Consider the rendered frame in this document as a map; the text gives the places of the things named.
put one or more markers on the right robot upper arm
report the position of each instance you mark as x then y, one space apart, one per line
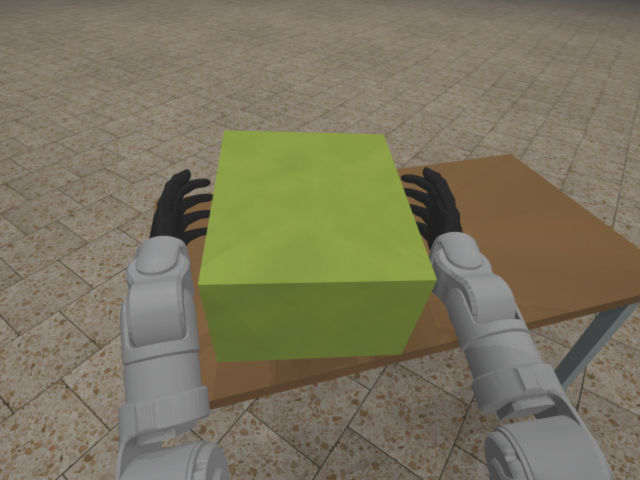
552 448

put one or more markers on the carton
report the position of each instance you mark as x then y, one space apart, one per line
312 249

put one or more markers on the left robot hand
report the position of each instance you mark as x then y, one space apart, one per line
169 220

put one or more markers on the left robot forearm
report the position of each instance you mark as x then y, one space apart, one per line
164 396

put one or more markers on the right robot forearm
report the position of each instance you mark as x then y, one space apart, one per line
510 378

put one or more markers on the left robot upper arm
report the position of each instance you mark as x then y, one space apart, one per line
199 460

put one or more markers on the right robot hand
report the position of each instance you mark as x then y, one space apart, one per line
440 214

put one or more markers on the table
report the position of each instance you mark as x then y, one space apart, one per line
560 261

